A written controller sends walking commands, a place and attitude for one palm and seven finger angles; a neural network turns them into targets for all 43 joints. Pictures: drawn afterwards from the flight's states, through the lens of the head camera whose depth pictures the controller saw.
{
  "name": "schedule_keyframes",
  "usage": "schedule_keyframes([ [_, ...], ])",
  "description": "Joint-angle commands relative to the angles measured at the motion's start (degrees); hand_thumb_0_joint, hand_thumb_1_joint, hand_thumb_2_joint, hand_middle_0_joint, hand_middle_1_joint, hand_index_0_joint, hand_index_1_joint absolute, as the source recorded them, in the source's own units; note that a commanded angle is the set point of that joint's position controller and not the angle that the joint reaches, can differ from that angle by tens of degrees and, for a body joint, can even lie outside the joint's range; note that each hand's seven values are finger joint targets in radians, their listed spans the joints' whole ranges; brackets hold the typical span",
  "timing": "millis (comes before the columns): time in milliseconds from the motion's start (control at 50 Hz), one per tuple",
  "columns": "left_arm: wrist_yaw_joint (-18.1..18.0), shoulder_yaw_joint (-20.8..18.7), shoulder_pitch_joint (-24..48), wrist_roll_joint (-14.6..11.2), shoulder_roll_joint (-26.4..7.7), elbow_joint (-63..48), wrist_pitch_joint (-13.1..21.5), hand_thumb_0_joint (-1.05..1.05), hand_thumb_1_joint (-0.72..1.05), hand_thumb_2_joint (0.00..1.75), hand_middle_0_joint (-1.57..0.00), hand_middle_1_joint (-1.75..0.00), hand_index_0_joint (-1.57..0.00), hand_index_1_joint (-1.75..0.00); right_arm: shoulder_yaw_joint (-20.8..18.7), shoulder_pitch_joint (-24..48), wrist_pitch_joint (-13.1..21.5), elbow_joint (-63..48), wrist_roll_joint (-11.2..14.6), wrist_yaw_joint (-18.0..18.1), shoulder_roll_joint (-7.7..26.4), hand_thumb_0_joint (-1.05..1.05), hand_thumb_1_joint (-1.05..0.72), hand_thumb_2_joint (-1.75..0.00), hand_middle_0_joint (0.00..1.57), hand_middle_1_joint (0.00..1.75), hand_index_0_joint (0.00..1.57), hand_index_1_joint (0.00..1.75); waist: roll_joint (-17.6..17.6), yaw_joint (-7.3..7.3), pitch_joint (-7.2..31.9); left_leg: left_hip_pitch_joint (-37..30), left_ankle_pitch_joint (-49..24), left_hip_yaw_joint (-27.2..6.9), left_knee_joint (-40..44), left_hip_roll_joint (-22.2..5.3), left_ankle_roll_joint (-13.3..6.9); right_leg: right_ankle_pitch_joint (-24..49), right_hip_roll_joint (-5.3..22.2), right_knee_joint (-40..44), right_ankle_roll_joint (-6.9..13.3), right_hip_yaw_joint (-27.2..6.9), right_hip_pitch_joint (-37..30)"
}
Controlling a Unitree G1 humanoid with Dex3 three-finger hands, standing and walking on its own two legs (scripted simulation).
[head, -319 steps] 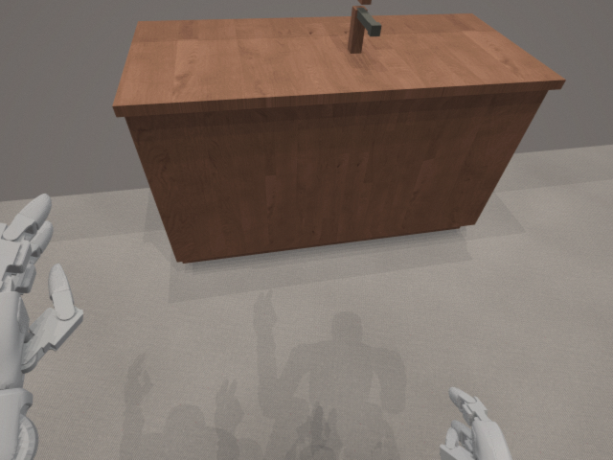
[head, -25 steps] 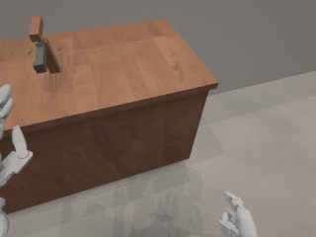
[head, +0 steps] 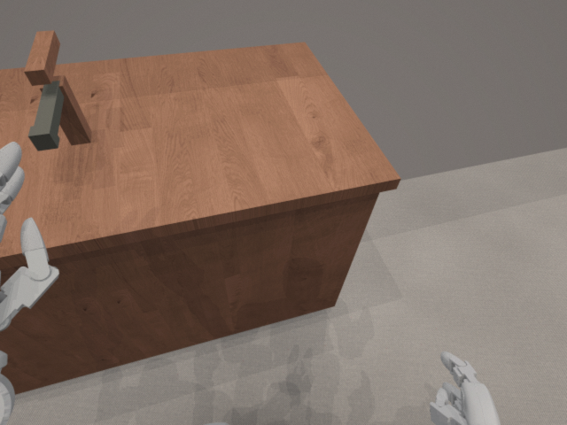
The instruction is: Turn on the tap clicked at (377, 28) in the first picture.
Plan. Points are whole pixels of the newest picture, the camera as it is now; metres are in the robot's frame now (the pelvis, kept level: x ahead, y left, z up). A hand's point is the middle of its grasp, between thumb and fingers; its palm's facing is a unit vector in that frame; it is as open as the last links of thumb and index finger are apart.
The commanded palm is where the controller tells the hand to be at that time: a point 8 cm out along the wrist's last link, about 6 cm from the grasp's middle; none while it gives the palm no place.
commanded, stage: come to a stop and stand still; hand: left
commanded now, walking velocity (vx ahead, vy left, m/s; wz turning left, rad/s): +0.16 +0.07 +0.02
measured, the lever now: (44, 137) +0.47 +0.40 +0.12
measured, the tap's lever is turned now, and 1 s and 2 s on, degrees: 0 0 0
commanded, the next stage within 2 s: look again from close up in 1.12 s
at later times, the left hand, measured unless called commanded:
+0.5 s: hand (93, 270) +0.22 +0.21 +0.18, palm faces +0.40 -0.82 -0.41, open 7.4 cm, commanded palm +0.16 +0.25 +0.19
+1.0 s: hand (50, 339) +0.16 +0.22 +0.17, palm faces +0.41 -0.83 -0.36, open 7.4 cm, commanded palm +0.11 +0.26 +0.19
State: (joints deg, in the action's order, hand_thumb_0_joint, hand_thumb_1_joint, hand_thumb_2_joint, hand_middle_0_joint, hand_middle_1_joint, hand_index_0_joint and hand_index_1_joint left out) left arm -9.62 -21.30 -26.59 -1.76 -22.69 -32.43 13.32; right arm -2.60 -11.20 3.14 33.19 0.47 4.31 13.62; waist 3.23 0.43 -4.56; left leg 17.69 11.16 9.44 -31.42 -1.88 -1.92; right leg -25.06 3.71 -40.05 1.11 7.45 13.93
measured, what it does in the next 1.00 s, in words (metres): steps on the spot: right foot, then left foot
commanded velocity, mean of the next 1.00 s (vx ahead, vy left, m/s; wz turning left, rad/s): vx -0.02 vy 0.03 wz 0.00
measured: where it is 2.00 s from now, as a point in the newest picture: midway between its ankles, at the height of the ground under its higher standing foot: outside the picture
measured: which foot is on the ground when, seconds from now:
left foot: down 0.00-0.30, up 0.32-0.54, down 0.56-1.00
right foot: up 0.00-0.24, down 0.26-1.00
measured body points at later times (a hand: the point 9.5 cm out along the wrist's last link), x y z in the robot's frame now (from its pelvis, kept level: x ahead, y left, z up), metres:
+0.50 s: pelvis +0.01 -0.03 +0.01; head +0.04 -0.04 +0.46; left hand +0.20 +0.25 +0.20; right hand +0.19 -0.26 -0.08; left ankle +0.00 +0.10 -0.70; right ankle +0.06 -0.12 -0.73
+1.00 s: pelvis -0.05 -0.02 +0.01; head -0.04 -0.02 +0.46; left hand +0.13 +0.26 +0.19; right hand +0.12 -0.23 -0.08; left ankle +0.00 +0.10 -0.73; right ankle +0.01 -0.13 -0.73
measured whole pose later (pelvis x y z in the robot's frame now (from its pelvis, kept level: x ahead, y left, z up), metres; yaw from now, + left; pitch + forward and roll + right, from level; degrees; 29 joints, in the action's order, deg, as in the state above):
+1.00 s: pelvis -0.05 -0.02 +0.01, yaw +1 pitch -2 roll -1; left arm -8.4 -17.8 -26.0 -1.7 -19.2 -27.0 10.1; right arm 2.8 -11.9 4.0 35.3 -0.4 3.5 9.5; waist -0.6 0.6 -2.2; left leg 16.9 12.2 3.1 -30.5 -2.8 0.1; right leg -10.4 -0.3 -27.6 1.0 4.0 16.1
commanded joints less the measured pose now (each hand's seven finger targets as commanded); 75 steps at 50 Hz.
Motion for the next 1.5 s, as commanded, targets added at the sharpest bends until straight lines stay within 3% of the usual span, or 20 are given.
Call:
schedule_keyframes([
  [0,-0.8,-7.0,4.2,0.1,-10.0,-10.2,3.9,0.00,0.90,0.90,-0.20,-0.30,-0.20,-0.30,-0.5,3.3,3.3,-7.7,-0.2,0.1,4.0,0.00,-0.90,-0.90,0.20,0.30,0.20,0.30,-17.8,-0.67,9.7,-14.9,-11.5,-30.9,13.9,-21.1,-12.6,-9.2,0.0,-20.8,-1.4,-6.3,17.9],
  [80,-0.1,-4.8,-0.8,-0.3,-6.5,-12.2,2.6,0.00,0.90,0.90,-0.20,-0.30,-0.20,-0.30,-0.4,2.8,4.3,-6.9,0.1,-1.0,4.6,0.00,-0.90,-0.90,0.20,0.30,0.20,0.30,-15.1,-0.41,10.2,-8.4,-15.7,-14.4,12.5,-14.4,-7.8,0.5,-0.4,-10.2,-2.6,-2.6,10.6],
  [200,-0.4,-6.1,1.7,-0.4,-7.5,-8.7,0.9,0.00,0.90,0.90,-0.20,-0.30,-0.20,-0.30,1.4,3.4,5.3,-7.1,-0.1,-0.4,3.9,0.00,-0.90,-0.90,0.20,0.30,0.20,0.30,-13.1,-0.31,10.8,-4.2,-12.6,-8.2,7.9,-12.2,-1.6,11.1,-2.4,12.3,-3.4,-0.3,-4.1],
  [260,-0.3,-5.7,4.3,-0.3,-7.7,-5.1,0.7,0.00,0.90,0.90,-0.20,-0.30,-0.20,-0.30,2.0,3.5,5.0,-7.0,-0.1,-0.2,2.4,0.00,-0.90,-0.90,0.20,0.30,0.20,0.30,-0.6,-0.97,9.9,1.8,5.9,-3.4,-1.1,-3.3,3.3,32.1,7.0,18.0,0.2,-13.4,-6.6],
  [300,-0.2,-5.7,4.2,-0.9,-8.1,-4.7,-0.7,0.00,0.90,0.90,-0.20,-0.30,-0.20,-0.30,1.2,3.4,4.2,-7.0,0.1,-0.7,2.7,0.00,-0.90,-0.90,0.20,0.30,0.20,0.30,10.2,-0.20,10.2,4.1,15.4,-6.1,-15.1,0.8,4.0,37.0,14.8,21.9,5.5,-23.0,-4.5],
  [400,-1.4,-6.3,2.8,0.1,-8.1,-9.6,0.5,0.00,0.90,0.90,-0.20,-0.30,-0.20,-0.30,2.6,6.6,2.8,-7.3,-0.1,-0.1,1.3,0.00,-0.90,-0.90,0.20,0.30,0.20,0.30,3.6,-0.02,13.2,5.1,14.9,-8.7,-14.8,-0.1,3.8,47.6,15.0,16.2,6.1,-13.4,-10.4],
  [500,-1.8,-7.2,-3.0,-0.2,-7.7,-10.7,0.4,0.00,0.90,0.90,-0.20,-0.30,-0.20,-0.30,0.9,3.7,1.1,-8.0,-0.4,0.0,2.7,0.00,-0.90,-0.90,0.20,0.30,0.20,0.30,2.6,-0.54,13.5,-3.7,3.8,-6.4,4.0,0.7,3.1,28.2,11.2,16.1,3.4,-11.6,-7.1],
  [600,-0.7,-5.2,2.3,0.3,-7.0,-12.1,1.8,0.00,0.90,0.90,-0.20,-0.30,-0.20,-0.30,1.0,4.9,2.5,-8.9,-0.4,0.5,4.5,0.00,-0.90,-0.90,0.20,0.30,0.20,0.30,-20.2,0.52,7.1,4.1,-2.7,-18.6,18.0,-12.9,-2.1,3.0,-1.3,1.7,-2.2,-3.9,-2.1],
  [700,-0.5,-2.1,4.8,1.1,-5.4,-8.6,2.1,0.00,0.90,0.90,-0.20,-0.30,-0.20,-0.30,0.5,2.7,5.5,-7.1,-0.1,-0.1,5.3,0.00,-0.90,-0.90,0.20,0.30,0.20,0.30,-12.8,-0.11,9.5,-5.1,-18.1,-13.6,8.1,-10.4,-1.0,11.1,-1.6,12.2,-2.2,-4.6,-2.8],
  [740,-0.6,-2.3,5.9,1.2,-5.6,-7.1,2.0,0.00,0.90,0.90,-0.20,-0.30,-0.20,-0.30,1.0,3.4,5.3,-6.6,-0.3,-0.2,5.0,0.00,-0.90,-0.90,0.20,0.30,0.20,0.30,-11.1,-0.27,9.7,-0.4,-11.0,-12.1,7.8,-8.3,0.8,20.7,-0.4,13.8,-1.8,-6.0,-7.8],
  [840,-0.3,-3.4,5.2,0.0,-6.7,-6.4,0.8,0.00,0.90,0.90,-0.20,-0.30,-0.20,-0.30,1.6,3.8,4.2,-6.6,-0.6,-0.5,3.6,0.00,-0.90,-0.90,0.20,0.30,0.20,0.30,-1.4,-0.17,7.8,-0.1,9.3,-8.6,4.7,-2.1,2.3,6.0,4.2,21.6,0.6,-14.2,-0.1],
  [920,-0.4,-3.7,6.7,0.0,-7.2,-7.4,0.4,0.00,0.90,0.90,-0.20,-0.30,-0.20,-0.30,2.1,5.0,3.4,-6.7,-0.8,0.0,3.2,0.00,-0.90,-0.90,0.20,0.30,0.20,0.30,-4.0,-0.33,5.3,-0.8,13.5,-9.9,7.2,-2.6,2.0,-5.6,2.8,24.1,0.4,-13.2,4.8],
  [1020,-0.4,-3.7,5.0,0.3,-6.4,-6.0,0.6,0.00,0.90,0.90,-0.20,-0.30,-0.20,-0.30,2.0,4.6,4.0,-7.1,-0.4,0.4,3.7,0.00,-0.90,-0.90,0.20,0.30,0.20,0.30,-8.3,0.05,6.6,3.6,15.6,-12.6,14.2,-5.1,1.2,1.8,-1.4,19.0,-1.2,-8.9,-2.8],
  [1180,-0.6,-2.5,5.1,1.0,-5.8,-6.4,0.8,0.00,0.90,0.90,-0.20,-0.30,-0.20,-0.30,1.5,3.7,5.4,-6.6,-0.3,0.1,4.3,0.00,-0.90,-0.90,0.20,0.30,0.20,0.30,-7.3,0.10,6.6,4.6,15.3,-11.4,13.1,-4.3,1.4,3.4,-1.1,19.7,-1.1,-10.0,-3.8],
  [1200,-1.4,-26.0,64.9,2.4,-54.8,-20.8,9.6,0.00,0.90,0.90,-0.20,-0.30,-0.20,-0.30,7.2,-3.6,6.5,-13.1,3.1,3.5,7.4,0.00,-0.90,-0.90,0.20,0.30,0.20,0.30,-12.3,-4.02,5.0,10.5,17.5,-10.6,9.2,-2.7,-1.0,4.6,-3.1,14.6,-4.2,-9.6,-6.6],
  [1220,0.1,-15.9,39.8,1.7,-20.8,5.7,5.5,0.00,0.90,0.90,-0.20,-0.30,-0.20,-0.30,4.3,2.6,8.8,-7.5,2.5,0.8,-1.7,0.00,-0.90,-0.90,0.20,0.30,0.20,0.30,-2.6,0.27,10.9,4.4,12.1,-10.1,5.9,-4.7,-0.9,-3.4,0.5,14.9,-1.4,-8.0,2.2],
  [1260,2.5,-10.3,24.3,0.2,-15.9,8.5,5.7,0.00,0.90,0.90,-0.20,-0.30,-0.20,-0.30,1.4,-0.6,9.9,-6.2,-0.6,-1.5,5.1,0.00,-0.90,-0.90,0.20,0.30,0.20,0.30,-1.7,1.09,8.6,-2.0,13.0,-7.1,0.1,0.3,1.4,-1.1,3.4,23.6,2.6,-18.9,5.9],
  [1300,4.1,-2.2,11.8,-1.9,-5.1,5.6,5.2,0.00,0.90,0.90,-0.20,-0.30,-0.20,-0.30,1.4,-0.9,10.5,-7.5,0.0,-3.7,4.3,0.00,-0.90,-0.90,0.20,0.30,0.20,0.30,-1.7,1.61,8.7,-3.5,10.6,-7.4,-1.1,1.8,1.4,-3.1,5.5,25.3,3.7,-20.7,5.3],
  [1380,3.7,-3.6,6.9,-1.4,-6.9,-2.5,3.5,0.00,0.90,0.90,-0.20,-0.30,-0.20,-0.30,1.2,0.8,10.6,-7.3,0.2,-4.0,5.6,0.00,-0.90,-0.90,0.20,0.30,0.20,0.30,0.2,0.91,6.1,-3.4,9.8,-9.4,6.4,1.1,1.8,-3.7,0.7,24.3,1.3,-14.4,5.1],
  [1480,2.5,-8.9,7.3,-0.2,-9.5,-5.0,3.7,0.00,0.90,0.90,-0.20,-0.30,-0.20,-0.30,1.4,3.2,10.0,-8.8,-0.4,-2.1,5.8,0.00,-0.90,-0.90,0.20,0.30,0.20,0.30,-8.7,0.85,6.6,2.0,14.2,-14.0,16.1,-2.7,0.5,7.1,-3.4,18.3,-0.8,-8.9,-3.1],
])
